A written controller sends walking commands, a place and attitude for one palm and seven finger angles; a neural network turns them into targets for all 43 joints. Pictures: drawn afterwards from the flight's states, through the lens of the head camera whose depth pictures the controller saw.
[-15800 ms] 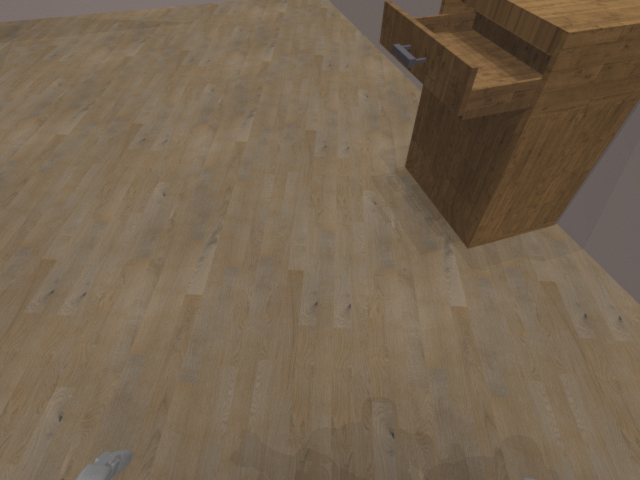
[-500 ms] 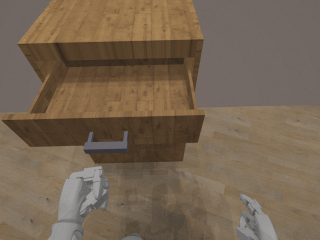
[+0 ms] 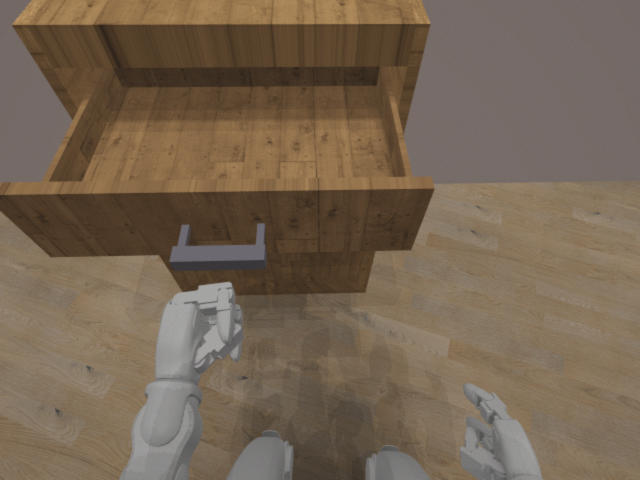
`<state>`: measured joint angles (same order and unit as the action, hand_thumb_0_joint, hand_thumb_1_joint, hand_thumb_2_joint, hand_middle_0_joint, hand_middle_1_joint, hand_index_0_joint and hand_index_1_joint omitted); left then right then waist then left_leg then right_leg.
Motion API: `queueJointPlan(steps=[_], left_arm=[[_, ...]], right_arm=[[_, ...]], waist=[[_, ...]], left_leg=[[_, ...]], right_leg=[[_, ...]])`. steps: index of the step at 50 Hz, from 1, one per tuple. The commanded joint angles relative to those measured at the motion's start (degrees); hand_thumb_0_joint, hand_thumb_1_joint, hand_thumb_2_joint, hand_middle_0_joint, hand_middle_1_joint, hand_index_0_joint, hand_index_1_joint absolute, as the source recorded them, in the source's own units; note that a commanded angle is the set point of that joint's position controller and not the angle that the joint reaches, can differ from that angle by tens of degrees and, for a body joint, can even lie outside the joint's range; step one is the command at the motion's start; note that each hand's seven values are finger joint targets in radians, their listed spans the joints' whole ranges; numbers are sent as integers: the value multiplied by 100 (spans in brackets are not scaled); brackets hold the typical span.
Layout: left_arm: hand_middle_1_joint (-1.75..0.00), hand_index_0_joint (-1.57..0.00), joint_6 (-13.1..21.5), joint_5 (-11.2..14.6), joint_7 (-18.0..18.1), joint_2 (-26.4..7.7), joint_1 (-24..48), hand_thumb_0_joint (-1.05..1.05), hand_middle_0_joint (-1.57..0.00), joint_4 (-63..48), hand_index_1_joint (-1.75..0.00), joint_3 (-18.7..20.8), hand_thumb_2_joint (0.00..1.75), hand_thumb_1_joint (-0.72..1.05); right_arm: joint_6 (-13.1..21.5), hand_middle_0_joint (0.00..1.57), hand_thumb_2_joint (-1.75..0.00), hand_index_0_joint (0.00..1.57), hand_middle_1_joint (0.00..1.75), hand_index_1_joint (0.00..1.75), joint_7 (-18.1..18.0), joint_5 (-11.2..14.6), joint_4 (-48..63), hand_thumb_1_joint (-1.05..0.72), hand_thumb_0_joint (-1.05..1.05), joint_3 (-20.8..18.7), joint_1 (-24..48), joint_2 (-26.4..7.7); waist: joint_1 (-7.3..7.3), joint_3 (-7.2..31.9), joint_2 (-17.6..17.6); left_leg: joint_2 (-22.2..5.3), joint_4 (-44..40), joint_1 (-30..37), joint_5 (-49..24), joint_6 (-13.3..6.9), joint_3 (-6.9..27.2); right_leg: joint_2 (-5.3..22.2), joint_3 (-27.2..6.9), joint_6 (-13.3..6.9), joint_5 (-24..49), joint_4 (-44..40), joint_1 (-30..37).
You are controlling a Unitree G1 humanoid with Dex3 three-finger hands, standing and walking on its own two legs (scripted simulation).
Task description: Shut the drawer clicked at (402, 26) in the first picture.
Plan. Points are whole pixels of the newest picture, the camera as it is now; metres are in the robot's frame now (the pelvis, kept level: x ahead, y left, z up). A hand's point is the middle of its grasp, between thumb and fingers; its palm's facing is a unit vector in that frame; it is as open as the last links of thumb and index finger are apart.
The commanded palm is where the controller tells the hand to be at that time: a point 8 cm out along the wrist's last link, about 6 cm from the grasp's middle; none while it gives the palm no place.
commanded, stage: bring the fist close to the handle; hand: left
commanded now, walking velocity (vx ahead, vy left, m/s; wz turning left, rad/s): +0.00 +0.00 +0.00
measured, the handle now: (221, 244) +0.40 +0.15 +0.04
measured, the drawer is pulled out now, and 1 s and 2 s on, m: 0.25 0.24 0.11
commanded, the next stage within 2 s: push the drawer shut in 0.44 s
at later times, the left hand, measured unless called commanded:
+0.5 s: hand (246, 327) +0.29 +0.10 +0.04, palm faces +0.04 -1.00 -0.02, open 3.3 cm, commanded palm +0.26 +0.16 +0.04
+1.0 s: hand (249, 291) +0.33 +0.11 +0.04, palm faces +0.04 -1.00 -0.03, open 3.2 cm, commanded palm +0.32 +0.16 +0.04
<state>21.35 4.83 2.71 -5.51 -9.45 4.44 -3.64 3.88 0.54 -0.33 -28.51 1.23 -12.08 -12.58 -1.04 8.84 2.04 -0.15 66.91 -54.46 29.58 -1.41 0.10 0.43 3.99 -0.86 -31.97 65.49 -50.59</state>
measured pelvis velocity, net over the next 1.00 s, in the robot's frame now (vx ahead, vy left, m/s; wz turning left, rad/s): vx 0.00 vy -0.01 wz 0.00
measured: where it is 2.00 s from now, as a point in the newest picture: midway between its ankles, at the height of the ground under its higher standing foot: outside the picture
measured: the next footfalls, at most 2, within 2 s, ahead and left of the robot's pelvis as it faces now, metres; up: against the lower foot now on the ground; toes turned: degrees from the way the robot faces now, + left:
none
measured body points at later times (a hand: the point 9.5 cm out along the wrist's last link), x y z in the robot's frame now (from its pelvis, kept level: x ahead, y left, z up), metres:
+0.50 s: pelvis +0.00 +0.00 +0.00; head +0.08 +0.00 +0.44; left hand +0.28 +0.16 +0.04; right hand +0.17 -0.23 -0.09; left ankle +0.03 +0.10 -0.65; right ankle +0.00 -0.11 -0.65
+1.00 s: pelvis +0.00 -0.01 +0.00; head +0.09 -0.02 +0.44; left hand +0.33 +0.16 +0.04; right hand +0.15 -0.25 -0.11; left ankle +0.03 +0.10 -0.65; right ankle +0.00 -0.11 -0.65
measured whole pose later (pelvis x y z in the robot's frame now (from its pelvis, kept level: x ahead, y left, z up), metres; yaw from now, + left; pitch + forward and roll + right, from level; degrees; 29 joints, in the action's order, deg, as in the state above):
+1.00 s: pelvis +0.00 -0.01 +0.00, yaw +0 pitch +18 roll -1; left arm 22.8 6.0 3.6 -7.3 3.4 17.1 0.0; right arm 0.4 0.1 -0.1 -31.9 0.3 -12.2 -13.6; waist -1.9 8.5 2.1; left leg -0.7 66.0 -55.0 29.3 -0.4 0.4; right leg -0.2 4.2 -1.8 -31.9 65.2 -51.5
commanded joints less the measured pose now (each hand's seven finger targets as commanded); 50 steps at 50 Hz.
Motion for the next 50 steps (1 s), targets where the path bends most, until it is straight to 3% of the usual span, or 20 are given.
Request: queueJointPlan(steps=[1,2,5,6,14,17,19,20,23,27,31,35,38,40,43,50], left_arm=[[-160,-140,342,-23,58,-220,857,0,-140,-1016,-160,82,90,90],[-160,-140,365,-2,94,-198,1038,0,-140,-1019,-160,75,90,90],[-160,-140,465,17,221,-435,991,0,-140,-1201,-160,324,90,90],[-160,-140,481,25,248,-328,909,0,-140,-1259,-160,237,90,90],[-160,-140,311,-107,250,91,581,0,-140,-955,-160,-335,90,90],[-160,-140,327,-133,305,-179,707,0,-140,-907,-160,-58,90,90],[-160,-140,434,-158,363,-236,1024,0,-140,-1054,-160,3,90,90],[-160,-140,497,-175,431,-446,1105,0,-140,-1083,-160,208,90,90],[-160,-140,712,-93,483,-338,1032,0,-140,-1290,-160,226,90,90],[-160,-140,689,-41,320,-163,906,0,-140,-1030,-160,-2,90,90],[-160,-140,453,-27,61,-140,988,0,-140,-619,-160,-93,90,90],[-160,-140,381,50,29,-434,1617,0,-140,-535,-160,235,90,90],[-160,-140,490,109,163,-498,2156,0,-140,-597,-160,428,90,90],[-160,-140,562,113,248,-718,2236,0,-140,-472,-160,693,90,90],[-160,-140,608,98,226,-577,2214,0,-140,-271,-160,621,90,90],[-160,-140,575,123,144,-666,3124,0,-140,146,-160,605,90,90]], right_arm=[[208,20,-90,20,30,30,-65,0,849,-90,0,-320,157,-762],[197,20,-90,20,30,30,-66,-5,827,-90,0,-320,166,-758],[161,20,-90,20,30,30,-70,-15,837,-90,0,-334,136,-766],[145,20,-90,20,30,30,-54,-13,874,-90,0,-326,171,-736],[26,20,-90,20,30,30,-2,20,901,-90,0,-322,89,-753],[-21,20,-90,20,30,30,-40,21,902,-90,0,-319,102,-766],[-25,20,-90,20,30,30,-60,0,890,-90,0,-306,150,-736],[-21,20,-90,20,30,30,-78,-15,852,-90,0,-314,136,-735],[7,20,-90,20,30,30,-57,-31,822,-90,0,-311,167,-664],[16,20,-90,20,30,30,-22,-20,770,-90,0,-312,146,-686],[-23,20,-90,20,30,30,-47,22,735,-90,0,-331,73,-765],[-42,20,-90,20,30,30,-127,40,685,-90,0,-329,114,-796],[-30,20,-90,20,30,30,-148,17,610,-90,0,-318,115,-748],[-34,20,-90,20,30,30,-148,-13,540,-90,0,-314,70,-755],[-49,20,-90,20,30,30,-99,-18,497,-90,0,-333,39,-730],[-86,20,-90,20,30,30,-128,19,321,-90,0,-351,-44,-821]], waist=[[-93,1590,-100],[-130,1614,-157],[-24,1862,-184],[1,1909,-30],[-168,1403,-312],[-145,1282,-469],[-135,1354,-289],[-114,1391,-249],[-42,1721,2],[-139,1674,-73],[-249,1481,-385],[-240,1430,-407],[-228,1697,-303],[-167,1829,-215],[-134,2002,-126],[-350,1822,-276]], left_leg=[[-15,-962,1322,-1433,48,269],[-22,-914,1304,-1417,41,271],[-19,-937,1384,-1594,41,251],[-16,-964,1460,-1616,48,229],[-41,-1062,1356,-1460,47,269],[-25,-1065,1203,-1253,29,254],[-13,-1035,1221,-1188,28,243],[-11,-995,1206,-1222,18,220],[-2,-946,1436,-1560,44,187],[-3,-889,1367,-1665,31,164],[-5,-881,1187,-1552,8,179],[14,-857,1090,-1335,-18,163],[28,-809,1186,-1455,-14,139],[30,-772,1152,-1642,-11,119],[36,-782,1235,-1884,18,76],[1,-784,1177,-1608,-14,108]], right_leg=[[-95,-82,-89,1454,-852,580],[-98,-93,-79,1449,-844,519],[-111,-121,-92,1600,-843,746],[-103,-110,-95,1617,-847,757],[-99,-53,-78,1553,-970,665],[-91,-92,-72,1403,-1014,675],[-84,-114,-79,1312,-975,622],[-89,-156,-80,1341,-976,647],[-90,-163,-102,1663,-898,769],[-93,-191,-82,1910,-924,849],[-82,-194,-44,1915,-985,832],[-72,-263,-29,1674,-1055,796],[-58,-289,-25,1792,-1008,864],[-67,-316,-29,2011,-944,982],[-51,-328,-31,2385,-886,1146],[-69,-355,-3,2060,-1024,911]])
